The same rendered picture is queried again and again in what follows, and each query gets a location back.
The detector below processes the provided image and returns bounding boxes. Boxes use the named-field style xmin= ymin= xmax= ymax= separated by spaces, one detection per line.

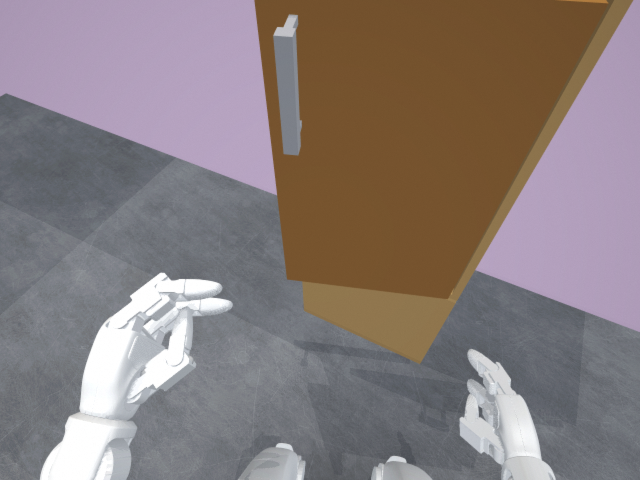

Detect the right robot hand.
xmin=460 ymin=349 xmax=542 ymax=467

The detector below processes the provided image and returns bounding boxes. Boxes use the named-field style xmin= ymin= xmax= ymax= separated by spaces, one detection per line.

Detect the left robot hand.
xmin=79 ymin=273 xmax=233 ymax=420

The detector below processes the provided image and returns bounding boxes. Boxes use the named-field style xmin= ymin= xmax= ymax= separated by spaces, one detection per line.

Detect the left robot forearm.
xmin=40 ymin=412 xmax=137 ymax=480

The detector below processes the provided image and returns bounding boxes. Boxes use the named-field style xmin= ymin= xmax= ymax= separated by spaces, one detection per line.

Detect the cupboard door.
xmin=254 ymin=0 xmax=609 ymax=299

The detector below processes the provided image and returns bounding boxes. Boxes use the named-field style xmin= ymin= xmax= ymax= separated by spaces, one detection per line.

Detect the left robot shin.
xmin=276 ymin=443 xmax=294 ymax=452

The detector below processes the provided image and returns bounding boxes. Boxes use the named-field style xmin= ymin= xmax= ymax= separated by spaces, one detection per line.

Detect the handle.
xmin=273 ymin=14 xmax=302 ymax=156

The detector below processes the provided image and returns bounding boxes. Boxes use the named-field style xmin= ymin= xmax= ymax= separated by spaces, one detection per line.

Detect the right robot forearm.
xmin=501 ymin=456 xmax=556 ymax=480

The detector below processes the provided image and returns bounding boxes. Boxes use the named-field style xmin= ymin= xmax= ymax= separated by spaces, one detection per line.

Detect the robot left thigh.
xmin=238 ymin=447 xmax=305 ymax=480

